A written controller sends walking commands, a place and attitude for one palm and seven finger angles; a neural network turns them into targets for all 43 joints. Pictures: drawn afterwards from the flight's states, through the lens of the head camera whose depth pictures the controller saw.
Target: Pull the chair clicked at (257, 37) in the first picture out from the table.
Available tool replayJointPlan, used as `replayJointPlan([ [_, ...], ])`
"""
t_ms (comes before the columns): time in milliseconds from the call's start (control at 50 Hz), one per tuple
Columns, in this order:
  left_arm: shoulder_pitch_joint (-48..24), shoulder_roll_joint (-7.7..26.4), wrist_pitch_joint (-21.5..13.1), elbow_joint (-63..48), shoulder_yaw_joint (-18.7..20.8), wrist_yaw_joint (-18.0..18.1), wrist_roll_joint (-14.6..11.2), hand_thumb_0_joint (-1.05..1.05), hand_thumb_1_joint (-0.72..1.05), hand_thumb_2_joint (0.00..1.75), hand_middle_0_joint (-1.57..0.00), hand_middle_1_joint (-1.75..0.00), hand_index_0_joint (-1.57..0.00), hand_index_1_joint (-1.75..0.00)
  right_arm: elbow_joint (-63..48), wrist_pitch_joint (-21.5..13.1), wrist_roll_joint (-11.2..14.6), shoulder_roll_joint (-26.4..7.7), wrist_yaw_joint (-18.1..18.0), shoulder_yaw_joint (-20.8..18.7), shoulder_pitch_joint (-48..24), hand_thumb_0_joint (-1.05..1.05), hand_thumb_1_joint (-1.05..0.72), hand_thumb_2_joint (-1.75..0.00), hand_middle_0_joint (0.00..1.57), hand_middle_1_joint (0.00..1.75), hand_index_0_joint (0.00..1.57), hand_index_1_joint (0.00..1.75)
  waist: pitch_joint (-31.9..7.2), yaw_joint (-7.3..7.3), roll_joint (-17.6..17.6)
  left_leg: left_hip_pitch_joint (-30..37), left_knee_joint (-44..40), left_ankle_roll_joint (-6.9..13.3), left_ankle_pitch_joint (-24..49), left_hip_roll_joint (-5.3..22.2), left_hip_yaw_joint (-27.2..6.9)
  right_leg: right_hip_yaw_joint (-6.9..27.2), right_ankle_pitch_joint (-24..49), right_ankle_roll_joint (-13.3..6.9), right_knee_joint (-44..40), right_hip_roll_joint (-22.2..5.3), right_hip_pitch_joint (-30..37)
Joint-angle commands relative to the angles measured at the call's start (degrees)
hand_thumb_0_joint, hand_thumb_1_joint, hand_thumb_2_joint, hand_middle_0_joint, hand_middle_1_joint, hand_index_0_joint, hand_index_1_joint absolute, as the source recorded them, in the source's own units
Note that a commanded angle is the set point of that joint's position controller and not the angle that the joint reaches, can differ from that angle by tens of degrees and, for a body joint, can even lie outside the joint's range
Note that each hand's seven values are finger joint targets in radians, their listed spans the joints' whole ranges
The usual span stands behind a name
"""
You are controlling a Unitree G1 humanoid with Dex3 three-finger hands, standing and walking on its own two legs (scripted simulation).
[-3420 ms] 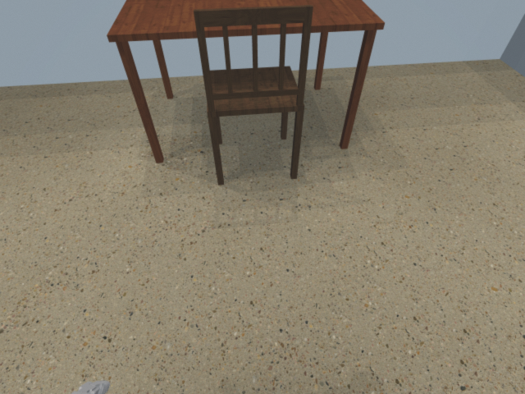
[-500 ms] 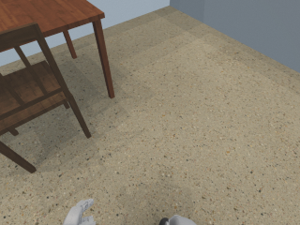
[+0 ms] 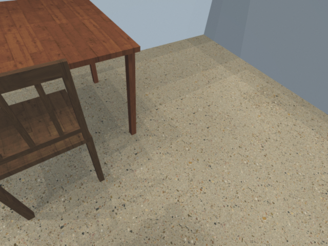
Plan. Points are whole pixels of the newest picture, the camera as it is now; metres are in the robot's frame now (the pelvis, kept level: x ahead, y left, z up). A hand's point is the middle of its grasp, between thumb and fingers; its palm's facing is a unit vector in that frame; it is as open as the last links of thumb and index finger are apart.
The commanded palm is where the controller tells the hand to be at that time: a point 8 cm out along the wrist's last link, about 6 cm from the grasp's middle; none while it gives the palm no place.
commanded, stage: turn to face it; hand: left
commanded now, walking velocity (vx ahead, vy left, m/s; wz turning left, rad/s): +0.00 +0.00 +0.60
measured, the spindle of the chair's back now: (16, 123) +0.47 +0.53 -0.08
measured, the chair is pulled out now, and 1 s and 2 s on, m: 0.00 0.00 0.00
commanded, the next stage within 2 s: take the last steps up to it in 1.04 s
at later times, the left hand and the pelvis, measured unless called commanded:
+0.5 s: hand out of the picture +0.08 +0.17 -0.14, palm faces +0.30 -0.91 -0.29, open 7.4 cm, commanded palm none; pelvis +0.02 -0.05 +0.00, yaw +18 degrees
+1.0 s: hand out of the picture -0.10 +0.18 -0.17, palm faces +0.58 -0.77 -0.27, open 7.4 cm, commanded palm none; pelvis +0.00 -0.03 +0.00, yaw +33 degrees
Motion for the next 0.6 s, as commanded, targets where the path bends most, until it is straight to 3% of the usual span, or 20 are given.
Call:
replayJointPlan([
  [0,1.85,3.34,-0.49,-4.17,1.39,-0.10,0.28,0.00,0.90,0.90,-0.20,-0.30,-0.20,-0.30,-2.16,0.04,0.38,-10.43,-0.79,-2.46,3.60,0.00,-0.90,-0.90,0.20,0.30,0.20,0.30,-5.33,-0.56,9.11,8.57,-16.65,5.65,21.02,12.92,-16.43,3.00,5.61,1.37,3.03,-3.00,-7.94],
  [60,0.59,3.44,0.11,-5.78,1.96,0.16,0.45,0.00,0.90,0.90,-0.20,-0.30,-0.20,-0.30,-2.92,0.56,0.40,-10.66,-0.66,-3.46,4.60,0.00,-0.90,-0.90,0.20,0.30,0.20,0.30,-7.18,-1.28,6.19,11.07,-16.59,6.00,18.94,12.40,-17.87,3.12,7.26,2.29,1.13,-2.80,-9.86],
  [220,-5.39,3.57,0.82,-10.54,2.56,0.44,0.23,0.00,0.90,0.90,-0.20,-0.30,-0.20,-0.30,-4.25,2.08,-0.04,-12.34,-0.33,-5.01,5.03,0.00,-0.90,-0.90,0.20,0.30,0.20,0.30,-4.92,-2.83,10.09,8.60,-16.02,6.77,11.26,10.95,-24.66,4.14,5.88,2.59,-7.21,-1.34,-9.04],
  [280,-4.58,3.64,0.62,-11.58,2.46,0.62,-0.13,0.00,0.90,0.90,-0.20,-0.30,-0.20,-0.30,-5.36,2.57,-0.18,-13.15,-0.21,-5.52,3.94,0.00,-0.90,-0.90,0.20,0.30,0.20,0.30,-5.80,-2.21,10.09,5.57,-14.41,6.78,12.51,10.31,-27.55,4.21,5.47,1.83,-14.15,0.24,-3.00],
  [340,0.00,4.41,0.12,-11.52,2.67,0.88,-0.38,0.00,0.90,0.90,-0.20,-0.30,-0.20,-0.30,-6.61,3.03,0.14,-13.39,0.08,-5.95,1.51,0.00,-0.90,-0.90,0.20,0.30,0.20,0.30,-7.00,0.11,9.62,1.33,-10.88,4.24,10.85,7.19,-27.45,3.50,12.40,1.09,-28.01,1.39,6.88],
  [360,1.19,6.23,-0.28,-11.48,2.92,1.11,-0.17,0.00,0.90,0.90,-0.20,-0.30,-0.20,-0.30,-7.05,3.17,0.55,-12.19,0.36,-5.82,1.12,0.00,-0.90,-0.90,0.20,0.30,0.20,0.30,-6.63,0.87,6.78,-4.24,-7.65,1.69,7.20,4.61,-26.13,5.09,16.02,0.38,-36.33,-0.59,13.65],
  [380,2.53,10.69,-0.74,-11.94,3.75,1.53,0.66,0.00,0.90,0.90,-0.20,-0.30,-0.20,-0.30,-8.02,3.22,1.08,-8.63,0.72,-5.39,1.87,0.00,-0.90,-0.90,0.20,0.30,0.20,0.30,-6.46,1.53,-5.91,-14.48,3.49,-2.63,-5.74,-1.56,-18.48,17.14,10.79,-3.38,-45.03,-13.25,20.25],
  [400,0.89,14.36,-0.46,-13.38,3.79,1.38,0.97,0.00,0.90,0.90,-0.20,-0.30,-0.20,-0.30,-9.48,3.17,0.58,-7.28,0.68,-5.18,1.76,0.00,-0.90,-0.90,0.20,0.30,0.20,0.30,-4.56,1.11,-15.13,-18.00,17.60,-5.99,-18.63,-7.10,-8.35,26.55,13.98,-9.45,-47.54,-25.82,14.77],
  [420,-2.11,13.22,-0.47,-14.69,3.70,1.53,0.57,0.00,0.90,0.90,-0.20,-0.30,-0.20,-0.30,-9.28,3.95,-0.03,-10.22,0.88,-5.83,1.38,0.00,-0.90,-0.90,0.20,0.30,0.20,0.30,-3.44,0.24,-9.96,-14.88,27.69,-5.38,-17.46,-3.67,-10.40,22.99,12.68,-10.93,-47.36,-25.31,6.74],
  [440,-5.31,11.61,-0.56,-15.29,3.38,1.47,0.55,0.00,0.90,0.90,-0.20,-0.30,-0.20,-0.30,-8.30,4.60,-0.11,-9.55,1.22,-5.91,1.21,0.00,-0.90,-0.90,0.20,0.30,0.20,0.30,-1.28,-1.45,-9.65,-14.11,33.15,-5.69,-14.86,-2.52,-9.92,20.04,13.02,-10.03,-46.92,-21.69,2.87],
  [480,-9.12,8.33,-0.71,-15.92,2.27,1.37,0.65,0.00,0.90,0.90,-0.20,-0.30,-0.20,-0.30,-7.04,5.09,-0.17,-8.91,1.82,-5.50,2.89,0.00,-0.90,-0.90,0.20,0.30,0.20,0.30,2.32,-3.66,-7.08,-13.62,37.82,-6.54,-9.13,-0.41,-7.85,9.33,20.18,-8.46,-43.93,-17.08,0.91],
  [520,-6.28,8.42,-1.06,-15.28,2.15,1.31,0.78,0.00,0.90,0.90,-0.20,-0.30,-0.20,-0.30,-7.32,5.05,0.02,-8.30,2.00,-4.95,2.23,0.00,-0.90,-0.90,0.20,0.30,0.20,0.30,0.46,-2.36,-7.42,-13.42,35.05,-7.52,-9.21,-0.16,-6.00,5.32,28.03,-8.49,-41.33,-16.42,5.49],
  [580,-1.51,10.61,-0.78,-13.78,2.56,1.09,1.02,0.00,0.90,0.90,-0.20,-0.30,-0.20,-0.30,-8.51,5.17,0.20,-7.83,2.11,-4.36,-1.95,0.00,-0.90,-0.90,0.20,0.30,0.20,0.30,-0.53,0.11,-7.62,-11.42,27.08,-8.06,-11.75,-0.16,-3.69,3.21,33.01,-8.95,-39.63,-17.48,9.48],
])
